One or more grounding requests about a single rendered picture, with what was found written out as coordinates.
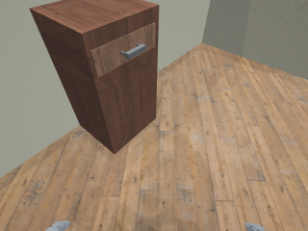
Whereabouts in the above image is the drawer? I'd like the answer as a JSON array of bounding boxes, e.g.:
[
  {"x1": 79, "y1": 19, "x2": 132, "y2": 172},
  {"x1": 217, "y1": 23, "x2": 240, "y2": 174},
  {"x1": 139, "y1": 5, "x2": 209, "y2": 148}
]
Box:
[{"x1": 90, "y1": 22, "x2": 156, "y2": 77}]

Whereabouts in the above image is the left robot hand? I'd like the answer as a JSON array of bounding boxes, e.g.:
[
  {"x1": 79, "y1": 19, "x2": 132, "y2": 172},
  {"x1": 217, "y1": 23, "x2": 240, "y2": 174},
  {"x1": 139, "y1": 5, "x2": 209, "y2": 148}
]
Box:
[{"x1": 45, "y1": 220, "x2": 70, "y2": 231}]

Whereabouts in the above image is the handle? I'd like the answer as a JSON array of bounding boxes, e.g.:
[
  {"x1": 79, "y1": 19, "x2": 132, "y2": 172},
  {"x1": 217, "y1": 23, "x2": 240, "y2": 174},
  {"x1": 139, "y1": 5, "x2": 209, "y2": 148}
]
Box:
[{"x1": 120, "y1": 43, "x2": 146, "y2": 60}]

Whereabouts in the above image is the cabinet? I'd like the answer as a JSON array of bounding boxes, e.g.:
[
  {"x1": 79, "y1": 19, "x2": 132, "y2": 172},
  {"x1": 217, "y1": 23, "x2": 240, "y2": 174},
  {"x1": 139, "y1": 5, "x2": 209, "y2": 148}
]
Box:
[{"x1": 30, "y1": 0, "x2": 160, "y2": 154}]

